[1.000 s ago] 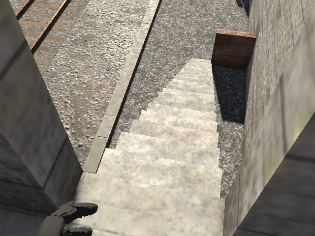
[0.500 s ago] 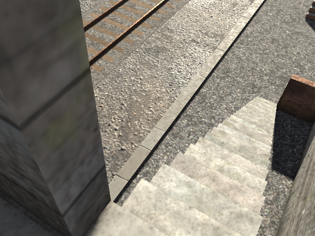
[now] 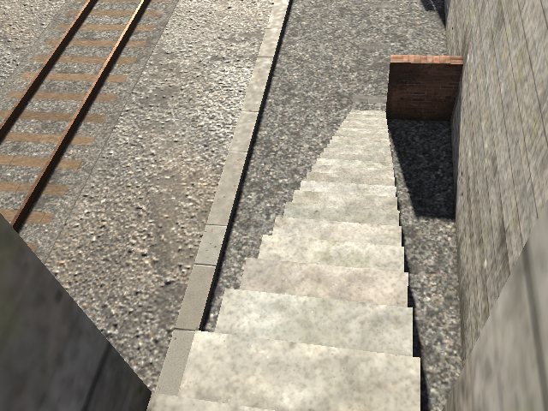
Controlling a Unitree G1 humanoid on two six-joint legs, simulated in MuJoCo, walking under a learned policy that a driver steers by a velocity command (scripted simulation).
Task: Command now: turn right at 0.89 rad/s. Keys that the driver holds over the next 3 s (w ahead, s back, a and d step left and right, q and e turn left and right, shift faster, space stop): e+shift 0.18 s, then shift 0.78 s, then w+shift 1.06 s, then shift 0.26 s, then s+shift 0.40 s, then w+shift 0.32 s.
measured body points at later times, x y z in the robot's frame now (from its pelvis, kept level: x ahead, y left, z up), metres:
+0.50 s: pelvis -0.05 +0.15 +0.01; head -0.02 +0.15 +0.46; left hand +0.17 +0.35 -0.10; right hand -0.03 -0.12 -0.10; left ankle +0.00 +0.20 -0.72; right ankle -0.09 -0.03 -0.53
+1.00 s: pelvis -0.05 +0.17 +0.01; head -0.04 +0.18 +0.46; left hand +0.12 +0.35 -0.13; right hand +0.03 -0.09 -0.10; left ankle +0.00 +0.20 -0.72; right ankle -0.15 +0.01 -0.72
